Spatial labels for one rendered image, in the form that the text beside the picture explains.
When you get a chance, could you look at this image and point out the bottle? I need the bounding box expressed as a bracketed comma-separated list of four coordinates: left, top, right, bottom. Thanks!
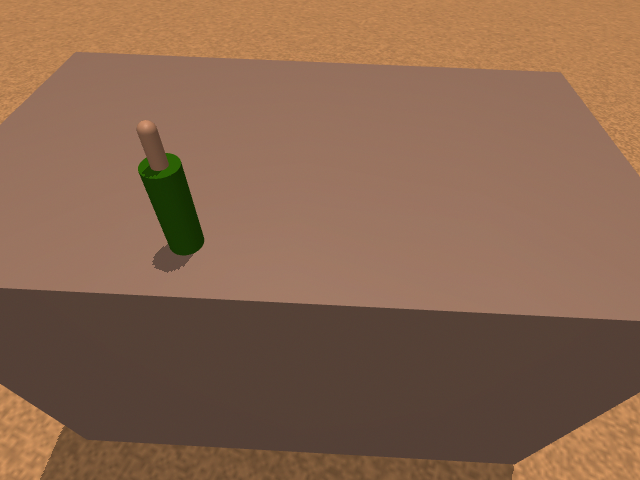
[137, 120, 204, 255]

